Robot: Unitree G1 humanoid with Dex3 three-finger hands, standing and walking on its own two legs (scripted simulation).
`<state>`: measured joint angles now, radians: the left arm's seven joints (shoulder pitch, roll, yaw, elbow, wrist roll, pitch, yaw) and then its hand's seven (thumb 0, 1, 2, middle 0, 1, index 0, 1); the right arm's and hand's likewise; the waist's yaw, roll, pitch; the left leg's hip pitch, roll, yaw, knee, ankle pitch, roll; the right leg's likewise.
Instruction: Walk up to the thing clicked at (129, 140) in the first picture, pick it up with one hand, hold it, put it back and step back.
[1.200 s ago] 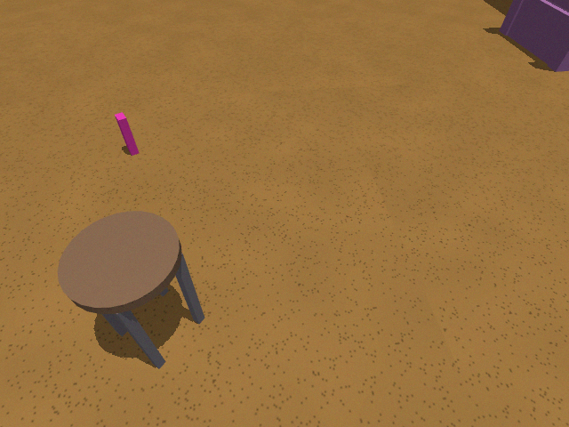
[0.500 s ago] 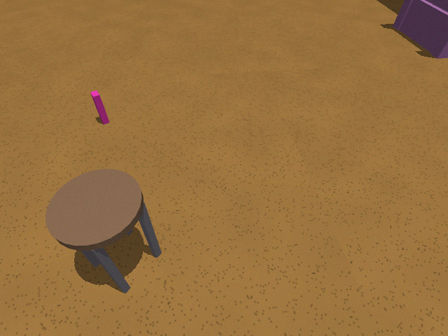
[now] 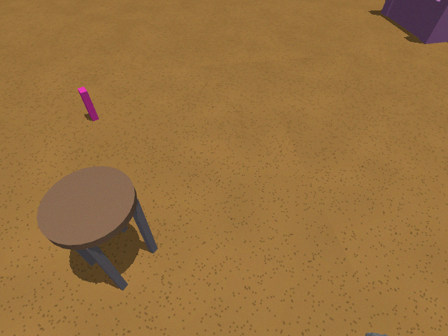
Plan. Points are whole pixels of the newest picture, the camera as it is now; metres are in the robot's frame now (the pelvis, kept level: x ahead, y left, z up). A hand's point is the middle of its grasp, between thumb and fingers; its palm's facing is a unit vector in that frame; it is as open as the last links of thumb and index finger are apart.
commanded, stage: walk up
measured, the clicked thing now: (88, 104) +1.56 +0.86 -0.67
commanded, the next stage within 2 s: none
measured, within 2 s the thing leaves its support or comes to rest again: neither
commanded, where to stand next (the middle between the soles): +0.04 -0.02 m, yaw -32 degrees
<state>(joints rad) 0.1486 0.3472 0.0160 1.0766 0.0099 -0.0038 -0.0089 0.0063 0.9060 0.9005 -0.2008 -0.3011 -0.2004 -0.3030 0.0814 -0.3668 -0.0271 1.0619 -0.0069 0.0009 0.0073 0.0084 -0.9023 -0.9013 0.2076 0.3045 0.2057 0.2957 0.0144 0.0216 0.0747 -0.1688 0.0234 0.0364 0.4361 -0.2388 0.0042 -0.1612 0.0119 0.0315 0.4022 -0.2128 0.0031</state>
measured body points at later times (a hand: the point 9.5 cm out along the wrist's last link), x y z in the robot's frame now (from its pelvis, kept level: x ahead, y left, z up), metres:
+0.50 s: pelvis -0.02 +0.00 -0.03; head +0.03 -0.03 +0.42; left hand +0.16 +0.28 -0.13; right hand -0.03 -0.33 -0.15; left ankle +0.00 +0.11 -0.74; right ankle -0.03 -0.11 -0.75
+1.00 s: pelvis -0.01 +0.02 -0.02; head +0.03 +0.02 +0.43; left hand +0.21 +0.26 -0.15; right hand -0.07 -0.30 -0.12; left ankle +0.06 +0.12 -0.74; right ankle -0.07 -0.10 -0.70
